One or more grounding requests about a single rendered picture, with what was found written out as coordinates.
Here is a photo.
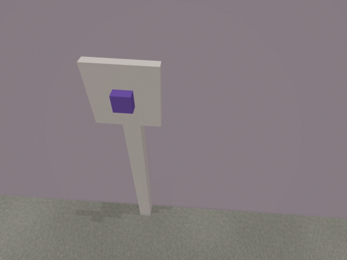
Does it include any panel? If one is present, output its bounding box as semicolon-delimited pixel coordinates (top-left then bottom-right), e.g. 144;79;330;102
77;56;162;216

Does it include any button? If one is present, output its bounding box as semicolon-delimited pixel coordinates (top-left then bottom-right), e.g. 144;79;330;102
110;89;135;114

